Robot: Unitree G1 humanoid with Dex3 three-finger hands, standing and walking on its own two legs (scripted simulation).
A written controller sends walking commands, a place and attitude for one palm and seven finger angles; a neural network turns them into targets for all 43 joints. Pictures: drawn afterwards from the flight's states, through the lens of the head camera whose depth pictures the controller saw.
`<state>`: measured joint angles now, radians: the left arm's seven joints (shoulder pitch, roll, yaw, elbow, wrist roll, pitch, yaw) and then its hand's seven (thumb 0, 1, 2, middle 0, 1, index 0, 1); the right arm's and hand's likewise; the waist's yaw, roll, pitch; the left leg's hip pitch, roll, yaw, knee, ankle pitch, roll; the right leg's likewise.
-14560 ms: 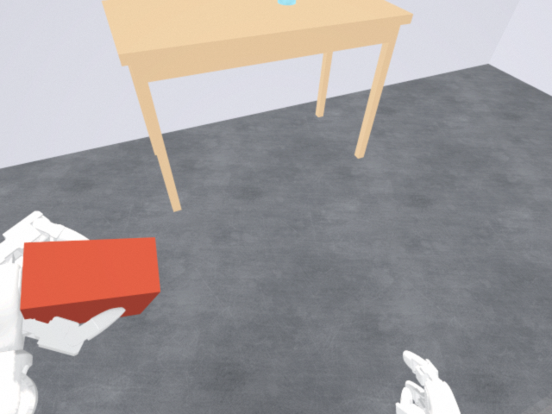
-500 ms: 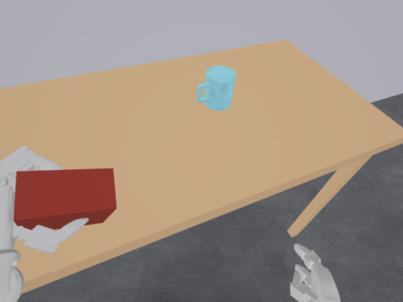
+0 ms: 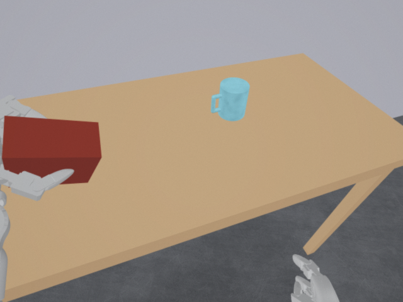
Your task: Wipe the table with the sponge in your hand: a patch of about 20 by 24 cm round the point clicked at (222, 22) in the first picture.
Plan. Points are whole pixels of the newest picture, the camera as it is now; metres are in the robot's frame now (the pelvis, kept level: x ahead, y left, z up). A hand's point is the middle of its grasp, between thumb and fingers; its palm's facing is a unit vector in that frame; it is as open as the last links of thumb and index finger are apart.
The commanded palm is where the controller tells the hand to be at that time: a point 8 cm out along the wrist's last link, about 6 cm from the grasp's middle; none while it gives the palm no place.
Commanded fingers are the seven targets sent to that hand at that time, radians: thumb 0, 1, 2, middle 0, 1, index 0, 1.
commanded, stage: turn the palm down, sponge in hand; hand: left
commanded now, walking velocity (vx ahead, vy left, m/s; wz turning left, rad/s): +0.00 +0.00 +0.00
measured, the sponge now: (66, 154) +0.28 +0.26 +0.19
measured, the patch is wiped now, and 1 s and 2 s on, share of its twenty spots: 0.00 0.00 0.00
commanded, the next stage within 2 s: none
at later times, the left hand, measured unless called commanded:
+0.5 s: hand (67, 189) +0.23 +0.23 +0.17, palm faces +0.27 -0.57 -0.77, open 9.9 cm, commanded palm +0.18 +0.26 +0.22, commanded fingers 0.00 0.10 1.30 -1.20 -1.60 -1.20 -1.60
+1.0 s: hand (57, 186) +0.22 +0.24 +0.18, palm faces +0.27 -0.35 -0.90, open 9.9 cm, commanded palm +0.18 +0.26 +0.25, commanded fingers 0.00 0.10 1.30 -1.20 -1.60 -1.20 -1.60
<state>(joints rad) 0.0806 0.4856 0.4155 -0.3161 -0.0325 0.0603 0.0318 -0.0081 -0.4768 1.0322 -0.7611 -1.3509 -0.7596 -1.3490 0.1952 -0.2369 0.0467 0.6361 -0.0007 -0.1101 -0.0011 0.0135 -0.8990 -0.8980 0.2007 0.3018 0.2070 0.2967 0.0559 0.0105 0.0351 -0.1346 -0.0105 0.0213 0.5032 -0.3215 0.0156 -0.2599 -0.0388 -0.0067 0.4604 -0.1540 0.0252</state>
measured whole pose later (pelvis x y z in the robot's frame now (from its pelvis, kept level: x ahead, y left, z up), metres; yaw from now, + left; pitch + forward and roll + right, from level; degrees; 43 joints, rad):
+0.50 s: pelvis +0.00 -0.05 +0.00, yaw +2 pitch -3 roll +0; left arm 0.20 0.58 0.26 -0.37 0.20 0.27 -0.06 -0.01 -0.48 1.03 -0.76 -1.35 -0.76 -1.35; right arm 0.12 -0.27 0.05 0.61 0.03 -0.06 -0.10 0.01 -0.90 -0.90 0.20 0.30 0.21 0.30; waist 0.08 0.09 0.02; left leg -0.14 0.03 -0.03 0.51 -0.32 -0.03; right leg -0.27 -0.01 -0.06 0.52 -0.20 -0.03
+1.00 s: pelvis -0.01 -0.03 +0.00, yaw +1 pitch -5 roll +1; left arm 0.19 0.64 0.17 -0.47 0.44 0.31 -0.05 -0.01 -0.47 1.04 -0.76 -1.35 -0.76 -1.35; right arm 0.11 -0.27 0.04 0.60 0.04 -0.07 -0.12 0.02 -0.90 -0.90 0.20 0.30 0.20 0.30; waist 0.11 0.08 0.02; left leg -0.11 0.01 0.00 0.52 -0.32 -0.02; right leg -0.25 -0.02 -0.03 0.52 -0.19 -0.01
